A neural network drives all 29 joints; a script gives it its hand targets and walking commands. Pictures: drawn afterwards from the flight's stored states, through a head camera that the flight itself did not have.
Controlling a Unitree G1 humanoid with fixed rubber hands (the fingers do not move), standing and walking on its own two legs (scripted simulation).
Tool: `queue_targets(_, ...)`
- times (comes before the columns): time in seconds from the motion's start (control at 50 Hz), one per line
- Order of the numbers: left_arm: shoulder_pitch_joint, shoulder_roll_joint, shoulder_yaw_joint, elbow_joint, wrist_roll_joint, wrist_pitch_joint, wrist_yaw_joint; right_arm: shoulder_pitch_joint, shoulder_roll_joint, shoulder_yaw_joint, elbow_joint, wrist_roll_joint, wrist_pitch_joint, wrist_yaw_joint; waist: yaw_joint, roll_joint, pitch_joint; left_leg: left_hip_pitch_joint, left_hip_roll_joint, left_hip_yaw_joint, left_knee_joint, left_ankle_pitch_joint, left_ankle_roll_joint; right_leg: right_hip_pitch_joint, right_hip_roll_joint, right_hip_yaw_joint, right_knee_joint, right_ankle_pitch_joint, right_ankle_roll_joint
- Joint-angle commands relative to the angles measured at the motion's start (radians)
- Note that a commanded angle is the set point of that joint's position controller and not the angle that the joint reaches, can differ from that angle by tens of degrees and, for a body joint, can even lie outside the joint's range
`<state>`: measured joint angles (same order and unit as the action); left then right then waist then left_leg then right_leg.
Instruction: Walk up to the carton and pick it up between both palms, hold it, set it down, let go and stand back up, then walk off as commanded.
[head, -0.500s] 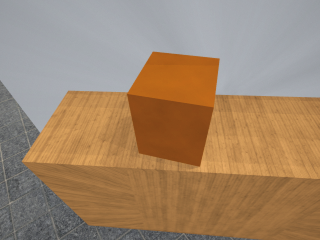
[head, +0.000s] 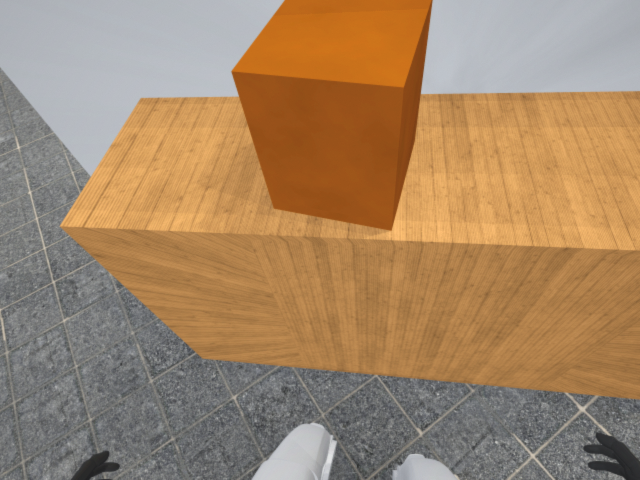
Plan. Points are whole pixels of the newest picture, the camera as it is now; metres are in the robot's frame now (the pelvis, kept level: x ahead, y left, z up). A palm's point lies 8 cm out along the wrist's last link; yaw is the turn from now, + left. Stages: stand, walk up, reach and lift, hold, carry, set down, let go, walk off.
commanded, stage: walk off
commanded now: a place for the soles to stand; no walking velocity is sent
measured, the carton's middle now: (343, 114) +0.60 +0.02 +0.10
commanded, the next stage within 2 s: none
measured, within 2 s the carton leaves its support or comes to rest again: neither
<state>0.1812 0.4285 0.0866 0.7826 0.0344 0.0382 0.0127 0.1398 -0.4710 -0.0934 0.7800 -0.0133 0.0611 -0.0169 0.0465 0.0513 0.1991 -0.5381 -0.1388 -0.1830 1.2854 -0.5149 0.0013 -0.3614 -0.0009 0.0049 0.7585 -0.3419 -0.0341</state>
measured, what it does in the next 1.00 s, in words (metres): walks backwards: left foot, then right foot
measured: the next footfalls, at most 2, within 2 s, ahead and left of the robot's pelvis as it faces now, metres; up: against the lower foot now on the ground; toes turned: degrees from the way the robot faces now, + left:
left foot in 0.26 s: -0.08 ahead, +0.17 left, +0.00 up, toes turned +0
right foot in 0.62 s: -0.16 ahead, -0.11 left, +0.00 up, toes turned +3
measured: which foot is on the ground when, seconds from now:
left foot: up 0.00-0.24, down 0.26-0.64, up 0.66-0.98, down 1.00-1.00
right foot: down 0.00-0.26, up 0.28-0.60, down 0.62-1.00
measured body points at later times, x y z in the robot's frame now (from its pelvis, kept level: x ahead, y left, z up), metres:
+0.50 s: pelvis -0.14 +0.03 +0.00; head -0.08 +0.06 +0.45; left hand -0.03 +0.37 -0.11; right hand -0.04 -0.30 -0.08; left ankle -0.12 +0.17 -0.71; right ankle -0.15 -0.11 -0.64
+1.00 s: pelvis -0.31 +0.01 -0.01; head -0.24 +0.00 +0.43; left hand -0.16 +0.35 -0.08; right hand -0.20 -0.32 -0.12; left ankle -0.34 +0.14 -0.71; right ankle -0.20 -0.11 -0.71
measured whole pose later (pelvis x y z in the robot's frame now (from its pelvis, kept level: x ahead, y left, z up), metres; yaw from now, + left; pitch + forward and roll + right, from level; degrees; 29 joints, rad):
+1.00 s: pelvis -0.31 +0.01 -0.01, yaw +2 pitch -3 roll +1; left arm 0.10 0.43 0.09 0.65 0.02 0.04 0.01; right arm 0.22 -0.45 -0.07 0.75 0.01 0.03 -0.01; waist 0.01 0.00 0.21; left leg -0.27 -0.07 -0.07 0.79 -0.51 0.02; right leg -0.48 -0.03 0.05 0.76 -0.23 0.02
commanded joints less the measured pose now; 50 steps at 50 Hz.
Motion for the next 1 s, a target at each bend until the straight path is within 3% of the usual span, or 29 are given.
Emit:
queue_targets(0.0,-0.025,0.257,0.066,-0.109,-0.007,-0.035,0.018,0.033,-0.173,-0.045,-0.083,0.007,-0.022,-0.005,-0.008,-0.175,-0.170,-0.090,0.037,-0.015,0.024,-0.015,-0.012,0.211,-0.294,0.344,-0.260,0.394,-0.212)
queue_targets(0.08,0.004,0.255,0.068,-0.125,-0.002,-0.027,0.011,0.065,-0.166,-0.038,-0.083,0.011,-0.018,0.007,0.009,-0.254,-0.208,-0.005,0.059,0.054,-0.179,-0.073,-0.016,0.251,-0.279,0.293,-0.248,0.397,-0.195)
queue_targets(0.12,0.024,0.262,0.071,-0.138,-0.003,-0.020,0.008,0.083,-0.163,-0.037,-0.082,0.016,-0.019,0.011,0.013,-0.283,-0.254,0.042,0.069,0.077,-0.281,-0.075,-0.010,0.265,-0.286,0.311,-0.248,0.410,-0.195)
queue_targets(0.18,-0.043,0.266,0.068,-0.166,-0.004,-0.003,0.000,0.195,-0.152,-0.037,-0.048,0.013,-0.022,0.019,-0.047,-0.339,-0.308,0.234,0.097,0.163,-0.531,-0.008,0.021,0.146,-0.254,0.247,-0.220,0.384,-0.162)
queue_targets(0.2,-0.057,0.258,0.063,-0.164,-0.011,0.005,-0.002,0.253,-0.135,-0.039,-0.025,0.010,-0.028,0.021,-0.080,-0.301,-0.315,0.321,0.087,0.188,-0.692,0.073,0.028,0.090,-0.220,0.198,-0.163,0.361,-0.129)
queue_targets(0.22,-0.037,0.231,0.052,-0.149,-0.023,0.010,0.001,0.273,-0.147,-0.044,-0.016,-0.003,-0.035,0.020,-0.093,-0.212,-0.300,0.390,0.092,0.141,-0.778,0.113,0.033,-0.032,-0.170,0.165,-0.083,0.226,-0.089)
queue_targets(0.24,-0.029,0.182,0.045,-0.156,-0.037,0.012,0.005,0.242,-0.205,-0.045,-0.032,-0.022,-0.045,0.018,-0.086,-0.006,-0.250,0.392,0.231,-0.111,-0.892,0.156,0.066,-0.192,-0.052,0.083,0.079,0.015,-0.032)
queue_targets(0.26,-0.096,0.189,0.049,-0.176,-0.039,0.006,0.015,0.177,-0.329,-0.066,-0.057,-0.025,-0.046,0.015,-0.112,0.217,-0.200,0.266,0.514,-0.490,-0.922,0.442,0.203,-0.288,0.099,0.065,0.296,-0.304,0.024)
queue_targets(0.28,-0.135,0.227,0.060,-0.156,-0.033,0.003,0.026,0.129,-0.316,-0.058,-0.081,-0.027,-0.052,0.002,-0.107,0.130,-0.160,0.167,0.516,-0.490,-0.915,0.535,0.219,-0.198,0.107,0.226,0.443,-0.304,-0.007)
queue_targets(0.3,-0.088,0.232,0.053,-0.127,-0.046,0.002,0.026,0.059,-0.268,-0.041,-0.094,-0.027,-0.063,-0.007,-0.054,0.063,-0.129,0.171,0.473,-0.356,-0.864,0.630,0.203,-0.193,0.116,0.265,0.516,-0.240,-0.014)
queue_targets(0.32,-0.029,0.225,0.048,-0.100,-0.052,-0.001,0.024,-0.005,-0.236,-0.031,-0.100,-0.034,-0.066,-0.011,-0.026,0.070,-0.120,0.207,0.448,-0.245,-0.817,0.639,0.203,-0.222,0.120,0.250,0.555,-0.208,-0.011)
queue_targets(0.36,0.017,0.217,0.046,-0.084,-0.041,-0.004,0.013,-0.005,-0.200,-0.025,-0.094,-0.025,-0.068,-0.017,-0.032,0.116,-0.119,0.260,0.412,-0.140,-0.784,0.677,0.232,-0.215,0.137,0.204,0.608,-0.172,0.011)
queue_targets(0.42,0.003,0.221,0.044,-0.090,-0.030,-0.002,0.002,0.057,-0.194,-0.036,-0.102,-0.019,-0.062,-0.017,-0.078,0.119,-0.133,0.370,0.409,-0.154,-0.765,0.693,0.245,-0.235,0.131,0.194,0.513,-0.196,0.028)
queue_targets(0.48,-0.010,0.198,0.035,-0.093,-0.023,-0.009,-0.005,0.102,-0.192,-0.048,-0.110,-0.016,-0.054,-0.015,-0.108,0.160,-0.171,0.434,0.420,-0.143,-0.739,0.729,0.243,-0.184,0.101,0.152,0.283,-0.222,0.023)
queue_targets(0.54,0.032,0.190,0.037,-0.077,-0.022,-0.011,-0.012,0.082,-0.209,-0.061,-0.124,-0.014,-0.043,-0.007,-0.095,0.223,-0.221,0.409,0.418,-0.124,-0.728,0.769,0.227,-0.053,0.077,0.056,0.073,-0.241,0.012)
queue_targets(0.58,0.103,0.169,0.038,-0.042,-0.024,-0.014,-0.013,0.025,-0.208,-0.059,-0.129,-0.003,-0.030,0.002,-0.038,0.208,-0.242,0.308,0.371,-0.063,-0.680,0.707,0.177,0.125,0.069,-0.016,-0.200,-0.085,0.004)
queue_targets(0.6,0.130,0.170,0.039,-0.035,-0.020,-0.017,-0.015,0.042,-0.186,-0.058,-0.124,0.001,-0.025,0.000,-0.025,0.131,-0.246,0.219,0.326,-0.028,-0.650,0.577,0.132,0.220,0.062,0.017,-0.280,-0.005,-0.003)
queue_targets(0.62,0.130,0.222,0.047,-0.043,-0.011,-0.023,-0.010,0.059,-0.143,-0.046,-0.114,0.010,-0.022,-0.002,-0.027,-0.032,-0.261,0.096,0.232,0.049,-0.499,0.414,0.077,0.286,-0.051,0.214,-0.337,0.115,-0.043)
queue_targets(0.64,0.104,0.322,0.077,-0.072,0.002,-0.022,-0.010,-0.023,-0.121,-0.032,-0.151,0.022,-0.022,-0.011,0.033,-0.313,-0.253,0.000,0.016,0.131,-0.226,-0.102,0.030,0.142,-0.337,0.585,-0.393,0.244,-0.227)
queue_targets(0.66,0.071,0.342,0.076,-0.079,0.013,-0.026,-0.008,-0.033,-0.145,-0.033,-0.129,0.017,-0.023,-0.024,0.021,-0.207,-0.229,0.045,-0.002,-0.054,-0.030,-0.196,0.030,0.078,-0.359,0.610,-0.365,0.406,-0.268)
queue_targets(0.68,0.003,0.301,0.063,-0.104,-0.001,-0.037,0.004,0.021,-0.154,-0.038,-0.110,0.022,-0.029,-0.029,-0.014,-0.101,-0.222,0.032,-0.005,-0.082,0.051,-0.123,0.026,0.105,-0.311,0.490,-0.296,0.473,-0.237)
queue_targets(0.7,-0.064,0.257,0.055,-0.128,-0.006,-0.036,0.009,0.075,-0.154,-0.043,-0.095,0.026,-0.032,-0.033,-0.047,-0.106,-0.182,0.020,0.015,-0.056,0.072,-0.071,0.017,0.070,-0.273,0.374,-0.274,0.423,-0.215)
queue_targets(0.72,-0.097,0.229,0.052,-0.129,-0.010,-0.035,0.010,0.083,-0.157,-0.044,-0.084,0.022,-0.033,-0.030,-0.060,-0.138,-0.138,0.001,0.024,-0.046,0.091,-0.041,0.011,0.065,-0.244,0.347,-0.261,0.442,-0.202)
queue_targets(0.8,-0.033,0.229,0.063,-0.158,-0.007,-0.031,0.014,0.088,-0.160,-0.034,-0.107,0.012,-0.039,-0.014,-0.002,-0.211,-0.172,-0.033,0.025,0.002,-0.030,-0.058,-0.016,0.195,-0.253,0.362,-0.230,0.467,-0.229)
queue_targets(0.88,-0.003,0.232,0.063,-0.173,-0.009,-0.013,0.010,0.122,-0.150,-0.030,-0.103,0.020,-0.039,-0.003,0.017,-0.304,-0.230,0.046,0.049,0.065,-0.266,-0.068,-0.011,0.248,-0.244,0.348,-0.241,0.431,-0.217)
queue_targets(0.92,-0.007,0.232,0.065,-0.178,-0.008,-0.003,0.006,0.168,-0.141,-0.029,-0.086,0.021,-0.040,0.002,-0.003,-0.323,-0.271,0.149,0.065,0.107,-0.427,-0.065,0.008,0.210,-0.245,0.349,-0.239,0.427,-0.200)
queue_targets(0.94,-0.029,0.231,0.060,-0.176,-0.014,0.005,0.002,0.213,-0.135,-0.029,-0.059,0.020,-0.042,0.005,-0.031,-0.332,-0.270,0.229,0.074,0.153,-0.548,-0.011,0.018,0.158,-0.227,0.300,-0.229,0.390,-0.168)
queue_targets(0.96,-0.041,0.221,0.058,-0.166,-0.024,0.013,-0.001,0.260,-0.130,-0.031,-0.032,0.018,-0.047,0.006,-0.061,-0.307,-0.286,0.328,0.063,0.187,-0.681,0.079,0.029,0.089,-0.200,0.267,-0.194,0.356,-0.134)
queue_targets(0.98,-0.013,0.198,0.048,-0.153,-0.032,0.018,0.000,0.260,-0.133,-0.033,-0.029,0.009,-0.051,0.008,-0.065,-0.230,-0.283,0.377,0.059,0.157,-0.769,0.103,0.051,0.015,-0.158,0.242,-0.134,0.240,-0.091)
